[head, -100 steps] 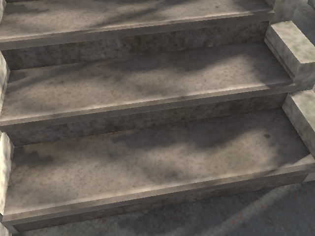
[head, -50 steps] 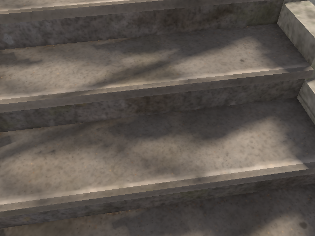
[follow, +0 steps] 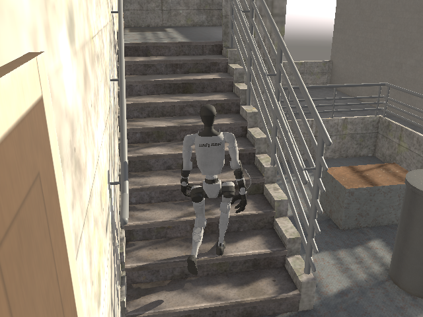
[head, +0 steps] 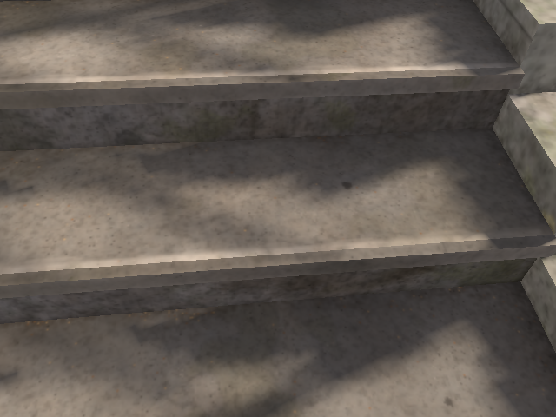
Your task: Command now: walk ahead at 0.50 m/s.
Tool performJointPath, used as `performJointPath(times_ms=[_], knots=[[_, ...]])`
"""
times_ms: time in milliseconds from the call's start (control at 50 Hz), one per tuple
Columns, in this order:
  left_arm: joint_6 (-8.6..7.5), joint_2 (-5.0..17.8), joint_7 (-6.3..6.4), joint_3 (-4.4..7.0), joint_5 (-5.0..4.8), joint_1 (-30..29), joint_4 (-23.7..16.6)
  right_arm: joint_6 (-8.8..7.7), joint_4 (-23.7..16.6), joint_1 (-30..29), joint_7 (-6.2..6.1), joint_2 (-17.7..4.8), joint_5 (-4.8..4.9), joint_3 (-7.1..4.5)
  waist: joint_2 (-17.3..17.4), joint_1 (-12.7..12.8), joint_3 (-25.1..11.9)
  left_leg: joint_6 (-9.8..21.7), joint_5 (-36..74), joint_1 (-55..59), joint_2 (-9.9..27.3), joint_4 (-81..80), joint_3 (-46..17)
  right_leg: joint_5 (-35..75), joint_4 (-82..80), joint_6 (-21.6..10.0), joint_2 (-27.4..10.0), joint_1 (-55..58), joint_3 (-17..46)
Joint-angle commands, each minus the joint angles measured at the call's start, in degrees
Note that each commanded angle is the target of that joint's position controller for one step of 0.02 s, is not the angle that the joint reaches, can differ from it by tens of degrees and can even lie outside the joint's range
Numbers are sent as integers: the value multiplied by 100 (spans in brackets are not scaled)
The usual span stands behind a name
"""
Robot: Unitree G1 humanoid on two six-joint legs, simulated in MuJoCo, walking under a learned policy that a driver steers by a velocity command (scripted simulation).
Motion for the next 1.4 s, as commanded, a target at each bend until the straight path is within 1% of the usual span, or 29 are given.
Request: performJointPath(times_ms=[20,60,120,240,300,380,420,440,480,500,520,540,600,660,720,780,820,880,920,940,960,980,1000,1040,1080,1140,1200,1280,1400], knots=[[-175,-4,-130,58,-17,1314,1061,20,-890,-897,-153,20,-2,-47,461,45,-130,515,231,-3553,-265,3670,-1046,16,-4068,-1157,-1625,2661,4718],[-224,-542,-230,-204,187,668,1105,266,-929,-659,-306,17,95,42,429,-526,-185,802,479,-4125,-65,3899,-793,1287,-4224,-857,-1499,2274,3331],[-509,-453,-138,-150,80,842,1249,358,-1187,-987,-227,215,51,200,-104,-867,96,792,-688,-4544,341,3886,65,2073,-4444,-470,-939,1925,1432],[-468,-87,-154,-238,609,2854,1948,389,-2387,-3490,-311,-115,192,490,-187,-97,242,904,-771,-6167,909,3344,944,1268,-4939,-260,-986,2926,1495],[-444,15,-318,-267,267,2991,1779,804,-2986,-4871,-292,-55,146,593,-740,222,366,381,-1275,-4397,985,1340,1710,1841,-6186,-650,-1376,1873,1344],[-640,1222,-338,3,-211,2589,1414,846,-2761,-3717,-48,-50,48,486,-1098,-556,-164,-43,-2501,-2831,-44,-672,2335,9007,-5048,-878,-1820,4087,807],[-623,1423,-417,169,47,2701,1566,651,-2566,-2870,-161,-403,157,289,-1305,-714,-812,222,-2038,-1532,-375,-1827,2153,11176,-3852,-745,-1830,4810,574],[-616,1049,-473,157,412,3184,1584,607,-2110,-1883,-271,-698,336,216,-562,-640,-1750,672,-703,916,-56,-1825,662,10328,-2660,-367,-1558,3036,878],[-400,605,-662,192,165,1954,1282,678,-1249,404,-403,-1297,11,-9,939,-1581,-1453,1332,-3453,2252,872,-5187,-3079,2843,1189,6,63,32,1664],[-348,577,-611,216,-106,1798,1281,538,-1113,520,-517,-1363,-120,-118,836,-1512,-839,1054,-4295,1664,1002,-5584,-3779,2975,3189,-30,65,-908,2738],[-418,468,-451,198,-40,1492,1056,393,-893,252,-538,-1009,-123,-93,819,-1183,-188,947,-4126,1072,946,-5420,-3413,3012,4199,-118,28,-1594,2877],[-430,371,-308,175,-46,1056,835,311,-722,-356,-485,-556,-85,-38,-61,-819,-178,900,-3113,835,923,-5310,-2895,2967,4558,-267,149,-1915,2923],[-201,273,-174,44,-14,787,306,296,-335,-1104,-278,321,-92,277,-449,52,-378,562,-1048,387,811,-5497,-1477,2658,5517,-523,-82,-2730,2491],[-165,326,-123,-52,-154,472,204,91,-288,-1232,-285,180,-181,279,-348,165,-78,431,-1133,-714,263,-5852,-73,2034,4837,-435,-485,-2528,1683],[-227,104,10,-200,-204,-173,-102,-5,104,69,-468,134,-370,379,328,-268,-23,566,-1705,-222,555,-6129,-764,1022,6183,-272,-504,-3355,1571],[-221,462,158,-270,-73,-1870,-946,-14,347,1012,-322,-104,-505,389,-112,-835,42,434,-1817,901,738,-6138,-1277,1061,3953,-234,-797,-4036,1532],[-26,312,114,-357,-63,-2700,-1334,50,-57,275,-121,-394,-262,331,16,-698,409,712,-1594,-635,1100,-7536,-1183,610,2240,88,-893,-2089,974],[90,100,-77,-295,-156,-1672,-1181,-205,-520,-201,-67,-930,129,241,763,15,69,863,3271,-576,1565,-7076,-719,1094,1777,527,-254,528,361],[-15,1013,-41,53,-342,-882,-1038,-228,-356,328,5,-1367,163,-47,944,104,-747,462,6515,1399,1199,-5595,-187,662,-119,263,226,1326,532],[-144,869,-91,17,-261,573,-477,-296,-37,1226,49,-482,-152,57,-255,48,-2230,175,5281,-48,813,-3700,-311,2144,-460,-822,-695,3986,2530],[-103,1224,-78,134,-54,1878,-28,-184,-77,1106,152,33,-248,131,-1482,569,-2384,81,299,-2134,-143,-2117,-363,-422,-2776,-1497,-1652,5230,5327],[-71,1454,-57,219,79,2567,196,11,17,185,210,-262,-59,-72,-1666,1065,-1294,14,-527,-3167,-387,858,-930,-3568,-4063,-1358,-1989,4105,7063],[-230,1615,26,275,-69,2056,382,4,-264,-436,117,-253,142,-140,-1439,703,-85,3,-144,-3769,-244,1996,-706,-3763,-4108,-1030,-1935,2926,6669],[-246,495,80,97,-204,1068,716,-18,-480,-965,-176,-196,103,-112,-122,78,-92,320,9,-3594,27,2640,-369,-1802,-3688,-978,-2077,2047,4889],[-305,-498,188,-146,-134,636,1064,126,-821,-1436,-293,134,54,24,-127,-390,-58,684,-219,-3843,166,2765,-357,-582,-3927,-780,-1843,1779,3934],[-432,-389,222,-88,101,618,1315,284,-1103,-1500,-270,345,109,261,-40,-702,15,875,-320,-4369,281,2593,-144,352,-4382,-439,-1449,1729,2488],[-537,-83,92,-34,213,516,1070,381,-1208,-1842,-165,-110,56,259,-347,-721,100,664,-359,-4199,592,2340,452,758,-5043,-437,-1196,1619,1657],[-414,-211,105,-219,481,2636,2004,348,-1563,-2675,-243,25,114,426,-108,-36,269,960,-1020,-7246,624,4248,200,862,-4766,-626,-1700,4172,2073],[-475,-200,153,-271,486,3806,2320,382,-2585,-4402,-282,65,100,613,-314,418,585,791,-1190,-7468,1328,2244,1306,1305,-5513,-632,-1803,4827,1663]])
